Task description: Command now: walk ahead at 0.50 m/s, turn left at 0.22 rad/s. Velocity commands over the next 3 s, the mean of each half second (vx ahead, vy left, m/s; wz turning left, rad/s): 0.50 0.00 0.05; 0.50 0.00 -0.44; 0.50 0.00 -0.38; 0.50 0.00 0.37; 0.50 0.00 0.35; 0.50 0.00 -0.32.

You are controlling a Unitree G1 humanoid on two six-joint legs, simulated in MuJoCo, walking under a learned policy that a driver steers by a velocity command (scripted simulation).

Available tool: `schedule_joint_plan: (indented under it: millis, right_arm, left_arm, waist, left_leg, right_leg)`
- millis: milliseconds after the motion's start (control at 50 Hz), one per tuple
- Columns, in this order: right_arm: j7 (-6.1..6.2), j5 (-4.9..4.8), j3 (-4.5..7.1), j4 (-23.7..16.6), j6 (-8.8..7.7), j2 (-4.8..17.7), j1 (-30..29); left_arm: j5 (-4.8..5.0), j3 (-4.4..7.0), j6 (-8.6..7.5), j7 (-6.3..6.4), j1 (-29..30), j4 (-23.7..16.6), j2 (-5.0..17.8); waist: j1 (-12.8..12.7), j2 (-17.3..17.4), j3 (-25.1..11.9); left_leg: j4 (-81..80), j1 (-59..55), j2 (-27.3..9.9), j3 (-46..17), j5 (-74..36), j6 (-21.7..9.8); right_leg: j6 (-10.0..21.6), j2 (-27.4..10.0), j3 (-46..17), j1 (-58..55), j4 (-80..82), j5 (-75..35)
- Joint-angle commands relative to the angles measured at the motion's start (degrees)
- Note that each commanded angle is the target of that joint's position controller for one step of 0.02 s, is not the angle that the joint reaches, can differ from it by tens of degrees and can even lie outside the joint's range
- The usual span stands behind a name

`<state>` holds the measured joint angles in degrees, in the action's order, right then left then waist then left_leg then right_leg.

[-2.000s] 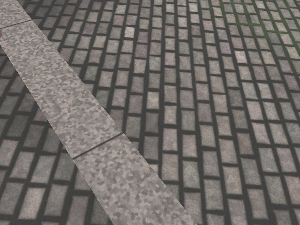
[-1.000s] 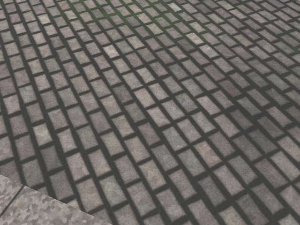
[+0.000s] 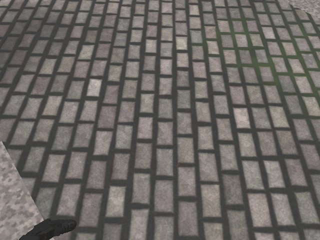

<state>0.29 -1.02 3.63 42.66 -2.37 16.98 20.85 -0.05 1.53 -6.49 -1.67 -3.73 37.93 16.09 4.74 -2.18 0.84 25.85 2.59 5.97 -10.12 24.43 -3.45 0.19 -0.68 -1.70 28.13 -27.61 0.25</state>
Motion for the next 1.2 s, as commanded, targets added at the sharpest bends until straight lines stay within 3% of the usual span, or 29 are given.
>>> schedule_joint_plan:
  millis: [20,40,60,80,120,200,300,380,440,480,500,520,540,560,580,620,660,740,840,940,980,1020,1040,1060,1080,1100,1120,1140,1200]
  right_arm:
    - [0.03,0.92,0.68,-3.75,-0.37,5.11,-1.54]
    - [0.04,-0.19,-0.53,-3.83,-1.17,1.29,6.85]
    - [0.01,-0.71,-0.39,-3.49,-1.69,4.23,6.45]
    - [-0.05,-1.32,0.72,-4.24,-1.71,8.2,-0.29]
    - [-0.12,0.32,0.55,-6.24,-1.93,7.17,-7.49]
    - [-0.4,0.56,0.03,-5.34,-1.38,3.41,-5.28]
    - [-0.77,0.89,-1.12,-7.36,-2.03,1.2,-14.24]
    - [-1.74,0.21,-1.19,-9.1,-2.73,1.34,-21.47]
    - [-2.59,0.05,-0.62,-10.35,-3.51,2.69,-23.48]
    - [-2.59,0.18,0.24,-9.43,-3.98,4.55,-19.61]
    - [-2.18,0.39,1.34,-7.58,-4.06,6.47,-13.34]
    - [-1.53,1.18,2.52,-5.85,-4.03,9.42,-4.35]
    - [-0.87,2.41,3.83,-5.02,-3.51,14.91,3.14]
    - [-1.1,1.8,3.23,-4.26,-2.95,12.32,4.47]
    - [-1.01,1.14,2.05,-4.18,-2.78,8.31,1.33]
    - [-1.1,1.07,0.79,-3.96,-2.87,4.48,-5.53]
    - [-1.27,1.72,0.57,-3.46,-3.62,3.04,-9.5]
    - [-0.88,1.92,1.55,-1.33,-4.85,4.81,-10.41]
    - [0.01,1.48,2.23,0.74,-4.04,7.51,-8.27]
    - [0.13,-0.04,3.2,3.04,-2.14,10.1,-4.45]
    - [0.36,-0.54,3.68,3.08,-1.32,11.7,-4.94]
    - [0.68,-1.06,3.78,2.74,-0.44,12.32,-6.19]
    - [0.9,-0.34,2.98,2.24,-0.63,10.55,-5.52]
    - [0.16,2.44,0.23,-1.09,-1.83,2.1,-0.13]
    - [-0.59,1.01,0.06,-1.73,-4.08,4.62,-4.13]
    - [-1.13,-1.42,1.11,-3.49,-5.28,8.45,-10.63]
    - [-1.0,-1.27,0.65,-4.1,-5.95,7.56,-11.98]
    - [-0.56,0.25,0.77,-3.39,-6.03,7.48,-11.87]
    - [-0.6,1.49,1.23,-2.35,-4.19,7.2,-8.86]
  left_arm:
    - [-0.83,4.43,-1.38,0.73,-13.62,-1.57,11.75]
    - [-1.32,5.92,-0.78,0.61,-20.39,0.58,16.67]
    - [0.45,5.06,-0.44,-0.07,-22.27,1.7,12.34]
    - [0.85,3.99,-0.13,0.17,-18.88,1.28,8.71]
    - [-0.09,2.88,0.64,0.34,-12.9,0.69,6.47]
    - [0.09,2.48,0.05,0.38,-11.96,1.77,5.82]
    - [0.73,3.22,0.73,1.01,-14.43,4.0,8.77]
    - [1.37,3.32,1.57,1.16,-19.13,6.53,9.62]
    - [1.66,3.58,2.65,1.6,-20.44,7.68,10.26]
    - [1.66,4.04,3.24,1.97,-19.37,7.7,11.52]
    - [1.54,3.79,3.36,2.05,-18.67,7.57,11.01]
    - [0.76,2.81,3.16,2.01,-17.99,6.6,8.57]
    - [0.09,0.98,2.4,1.98,-22.26,4.62,2.52]
    - [1.55,0.91,1.65,1.9,-24.7,4.99,3.27]
    - [2.83,2.55,1.63,1.88,-20.38,4.68,8.64]
    - [2.12,2.87,2.22,1.97,-14.86,3.45,8.1]
    - [1.79,3.07,3.72,1.85,-16.19,3.85,6.08]
    - [1.34,2.95,5.23,1.88,-13.97,2.22,3.96]
    - [1.23,2.04,4.39,0.01,-5.34,-0.67,2.21]
    - [1.22,2.09,4.59,-1.51,1.65,-4.92,3.08]
    - [1.06,2.89,4.89,-1.74,0.27,-5.74,4.6]
    - [1.2,5.22,5.31,-1.3,-11.07,-3.47,8.34]
    - [1.37,7.29,5.8,-0.3,-21.07,-0.84,12.37]
    - [2.06,8.57,5.65,0.48,-20.89,-0.73,19.87]
    - [1.57,7.21,4.54,0.12,-22.18,-3.2,16.38]
    - [0.94,6.03,3.64,-0.2,-20.52,-2.61,12.62]
    - [1.0,5.58,3.16,-0.13,-17.71,-2.56,11.22]
    - [1.0,4.95,3.1,-0.01,-13.58,-3.11,9.28]
    - [0.12,4.18,2.86,0.71,-9.35,-4.61,7.57]
  waist:
    - [-9.79,4.9,-12.27]
    - [-8.29,-10.97,-20.67]
    - [-9.33,-12.75,-19.8]
    - [-10.34,-5.89,-10.51]
    - [-8.05,0.03,-1.41]
    - [-4.92,-3.51,-0.93]
    - [-7.48,-1.89,0.59]
    - [-10.19,-1.66,2.09]
    - [-9.12,-2.14,2.72]
    - [-6.06,-2.88,0.76]
    - [-2.59,-2.18,-3.1]
    - [1.64,-0.7,-10.43]
    - [2.01,11.48,-20.2]
    - [1.63,18.97,-24.81]
    - [1.83,12.7,-15.12]
    - [-1.11,8.03,-4.95]
    - [-4.34,9.68,-1.62]
    - [-5.68,6.38,0.84]
    - [-2.62,4.42,2.81]
    - [-0.76,4.17,4.74]
    - [-2.69,5.9,2.43]
    - [-9.73,6.13,-4.46]
    - [-14.23,2.92,-9.74]
    - [-8.12,-13.96,-13.52]
    - [-11.07,-8.77,-23.57]
    - [-12.57,-4.47,-15.88]
    - [-10.33,-1.33,-10.31]
    - [-7.66,1.5,-6.43]
    - [-3.75,0.14,-4.42]
  left_leg:
    - [18.43,7.97,-9.69,-4.72,-32.17,-3.76]
    - [40.05,28.54,-0.44,1.91,-8.47,1.35]
    - [47.12,38.57,-0.86,-0.72,8.38,1.95]
    - [50.29,42.66,-4.12,-0.78,4.1,1.75]
    - [44.79,41.1,-8.71,3.49,-3.67,1.8]
    - [35.68,34.69,-11.59,5.87,-8.37,3.12]
    - [17.15,34.05,-11.49,7.89,-22.03,4.51]
    - [7.93,30.51,-9.4,8.96,-28.08,4.24]
    - [3.44,29.44,-8.3,7.84,-24.26,2.79]
    - [1.04,22.34,-7.07,8.56,-21.15,1.43]
    - [-0.81,12.57,-6.21,9.58,-21.37,0.0]
    - [1.85,-2.75,-11.24,5.72,-22.65,-2.62]
    - [2.39,-25.16,-26.07,-13.95,-20.2,-9.01]
    - [-4.95,-27.04,-31.07,-29.89,-10.28,-13.37]
    - [-6.99,-19.63,-28.69,-23.38,-5.31,-10.96]
    - [-10.8,-5.05,-23.98,-10.31,-9.75,-8.23]
    - [-14.99,3.79,-21.25,-2.54,-15.29,-7.3]
    - [-18.37,6.62,-21.29,6.52,-25.15,-8.27]
    - [-18.7,3.82,-19.85,15.67,-28.15,-6.61]
    - [-14.99,-5.82,-22.83,18.63,-33.07,-4.99]
    - [-8.51,-8.17,-22.89,20.47,-49.48,-3.67]
    - [8.76,-5.6,-20.61,23.16,-62.33,-1.49]
    - [24.19,5.59,-18.3,23.56,-52.26,0.96]
    - [46.1,33.14,-7.82,21.58,0.22,5.09]
    - [54.75,40.52,-3.81,6.6,10.4,4.95]
    - [54.61,45.67,-6.91,4.61,5.08,3.5]
    - [49.88,44.8,-9.33,4.99,0.12,2.55]
    - [44.52,41.25,-11.29,5.1,-2.84,2.82]
    - [37.17,32.9,-12.72,5.65,-6.96,4.67]
  right_leg:
    - [7.15,-7.35,-6.38,-26.28,-0.46,-0.04]
    - [17.24,-19.54,-30.8,-47.48,2.45,9.86]
    - [18.26,-22.27,-44.04,-49.11,10.03,24.22]
    - [15.38,-20.47,-36.95,-42.24,11.11,28.9]
    - [13.16,-15.37,-24.29,-28.05,13.57,18.72]
    - [13.13,-11.2,-13.88,-20.46,17.59,3.88]
    - [12.17,-9.58,-6.23,-20.67,19.51,-2.78]
    - [11.27,-10.36,-5.46,-22.36,18.34,-2.3]
    - [10.28,-12.55,-8.44,-26.54,15.06,-3.71]
    - [9.03,-12.71,-9.3,-27.17,10.51,-9.38]
    - [7.63,-10.26,-7.57,-25.37,3.67,-15.3]
    - [5.64,-7.2,-5.56,-17.9,-8.79,-10.81]
    - [1.59,0.74,-0.63,2.28,-30.15,11.86]
    - [0.65,2.51,-4.94,11.61,-41.12,33.88]
    - [0.65,-0.73,-6.27,16.01,-45.36,30.56]
    - [0.4,-4.68,-3.98,14.52,-42.36,21.97]
    - [-0.15,-6.8,-4.22,9.04,-39.38,17.26]
    - [-1.54,-7.45,-4.65,10.75,-34.6,10.11]
    - [-0.59,-6.39,-0.68,9.23,-17.69,-2.87]
    - [2.41,-5.03,2.73,11.12,-9.95,2.56]
    - [4.55,-1.96,5.83,6.27,-9.13,8.47]
    - [7.75,3.31,8.79,-9.94,-5.97,9.41]
    - [10.3,2.51,3.87,-27.26,-4.26,6.93]
    - [20.51,-13.17,-26.8,-47.66,-0.96,12.61]
    - [25.3,-19.08,-47.12,-52.52,9.35,22.19]
    - [21.56,-17.7,-39.59,-48.19,11.35,19.67]
    - [19.46,-15.35,-32.54,-40.27,11.05,15.48]
    - [17.75,-13.03,-26.66,-32.03,11.18,8.86]
    - [17.33,-10.14,-19.43,-20.67,14.01,-2.81]
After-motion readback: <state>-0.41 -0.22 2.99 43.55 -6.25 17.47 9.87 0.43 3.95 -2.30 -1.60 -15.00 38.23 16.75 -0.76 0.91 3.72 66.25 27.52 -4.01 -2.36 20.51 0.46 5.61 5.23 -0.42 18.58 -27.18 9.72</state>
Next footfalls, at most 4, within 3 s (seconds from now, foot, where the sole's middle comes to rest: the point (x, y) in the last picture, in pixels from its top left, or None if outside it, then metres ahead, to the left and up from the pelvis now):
0.02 right None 0.17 -0.12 -0.76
0.52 left None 0.45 0.13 -0.76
1.04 right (188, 190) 0.68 -0.17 -0.76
1.54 left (164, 129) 1.03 -0.09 -0.76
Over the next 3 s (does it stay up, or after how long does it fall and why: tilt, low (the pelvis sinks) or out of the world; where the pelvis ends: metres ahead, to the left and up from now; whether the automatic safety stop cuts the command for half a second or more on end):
stays up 1.58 -0.24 0.00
